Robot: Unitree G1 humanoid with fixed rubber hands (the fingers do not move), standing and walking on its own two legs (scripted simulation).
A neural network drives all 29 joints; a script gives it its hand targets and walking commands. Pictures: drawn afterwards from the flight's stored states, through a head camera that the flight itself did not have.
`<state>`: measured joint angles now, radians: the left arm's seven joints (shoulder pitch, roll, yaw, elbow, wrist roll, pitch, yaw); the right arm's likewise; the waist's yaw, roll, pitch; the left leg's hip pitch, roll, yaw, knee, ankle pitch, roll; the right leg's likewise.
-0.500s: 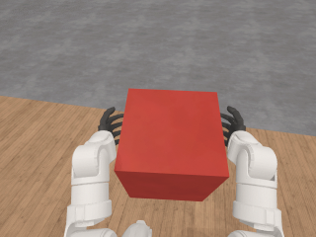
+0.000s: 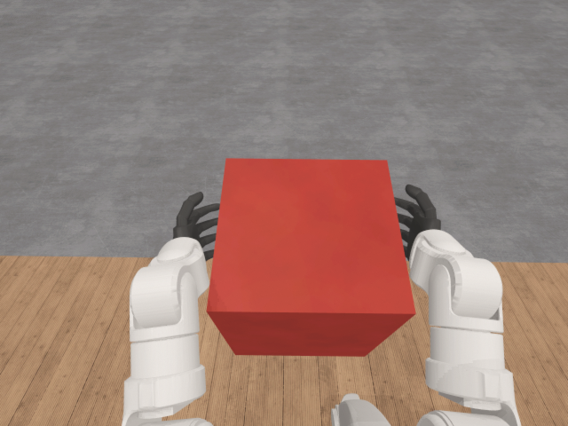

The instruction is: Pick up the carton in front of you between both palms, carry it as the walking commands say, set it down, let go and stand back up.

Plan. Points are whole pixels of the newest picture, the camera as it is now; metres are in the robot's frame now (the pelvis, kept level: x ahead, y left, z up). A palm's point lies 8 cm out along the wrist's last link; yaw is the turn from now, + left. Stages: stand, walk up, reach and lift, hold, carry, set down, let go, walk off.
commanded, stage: carry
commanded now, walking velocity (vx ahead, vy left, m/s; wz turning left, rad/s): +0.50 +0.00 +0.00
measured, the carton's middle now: (302, 268) +0.34 -0.02 +0.02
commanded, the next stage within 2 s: none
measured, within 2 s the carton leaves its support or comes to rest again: neither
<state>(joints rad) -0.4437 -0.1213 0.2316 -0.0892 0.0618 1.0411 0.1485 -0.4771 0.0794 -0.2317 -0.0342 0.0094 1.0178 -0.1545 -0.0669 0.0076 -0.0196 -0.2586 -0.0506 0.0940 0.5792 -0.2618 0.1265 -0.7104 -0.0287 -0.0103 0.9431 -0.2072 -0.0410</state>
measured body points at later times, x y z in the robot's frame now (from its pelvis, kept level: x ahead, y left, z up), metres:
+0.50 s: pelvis +0.32 -0.04 -0.05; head +0.35 -0.06 +0.40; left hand +0.65 +0.14 +0.04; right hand +0.69 -0.16 +0.03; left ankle +0.42 +0.12 -0.72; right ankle +0.26 -0.07 -0.78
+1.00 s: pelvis +0.66 -0.03 -0.11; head +0.69 -0.03 +0.34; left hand +1.02 +0.10 -0.03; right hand +1.01 -0.21 -0.02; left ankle +0.59 +0.04 -0.83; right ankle +0.77 -0.17 -0.80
